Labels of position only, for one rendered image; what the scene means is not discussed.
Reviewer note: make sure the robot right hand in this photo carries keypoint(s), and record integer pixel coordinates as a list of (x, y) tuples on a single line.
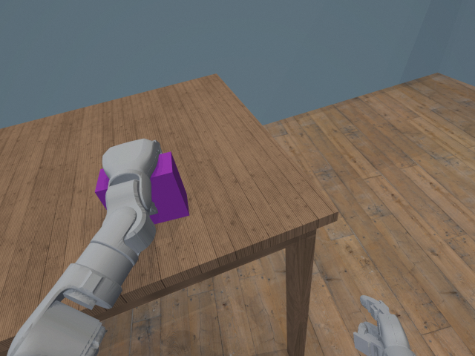
[(372, 340)]

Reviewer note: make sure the left robot upper arm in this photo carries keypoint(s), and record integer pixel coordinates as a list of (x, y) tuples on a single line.
[(63, 331)]

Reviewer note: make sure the robot left hand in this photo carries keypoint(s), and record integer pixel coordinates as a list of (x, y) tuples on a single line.
[(141, 155)]

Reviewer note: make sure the robot left forearm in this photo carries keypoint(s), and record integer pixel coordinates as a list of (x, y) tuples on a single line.
[(96, 277)]

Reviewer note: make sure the sponge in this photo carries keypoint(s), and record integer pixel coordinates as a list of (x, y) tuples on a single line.
[(167, 190)]

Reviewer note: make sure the table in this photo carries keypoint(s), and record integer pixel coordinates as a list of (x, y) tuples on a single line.
[(247, 199)]

